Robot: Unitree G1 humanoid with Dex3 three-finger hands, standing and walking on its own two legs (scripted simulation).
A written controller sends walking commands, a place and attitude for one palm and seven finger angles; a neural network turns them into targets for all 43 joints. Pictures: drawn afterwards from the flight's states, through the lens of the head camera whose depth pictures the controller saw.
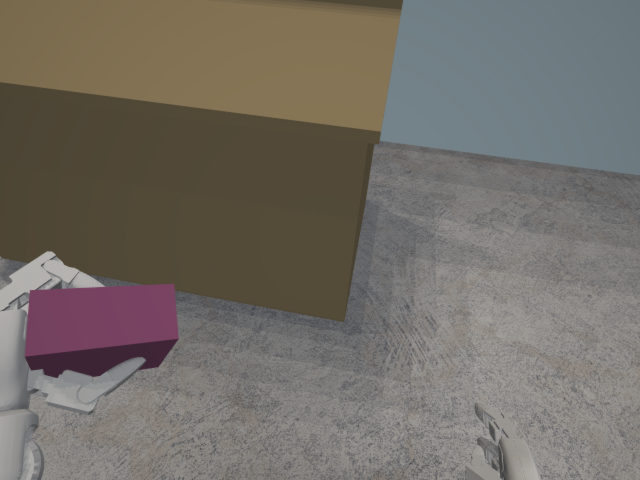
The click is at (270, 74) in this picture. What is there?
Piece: table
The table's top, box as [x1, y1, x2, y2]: [0, 0, 401, 143]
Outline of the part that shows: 0,0 0,93 378,143 401,9 307,0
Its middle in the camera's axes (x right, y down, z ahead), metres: -0.53 -0.59 +1.11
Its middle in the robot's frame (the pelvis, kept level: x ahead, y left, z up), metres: +1.21 +0.60 +0.06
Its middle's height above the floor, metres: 0.83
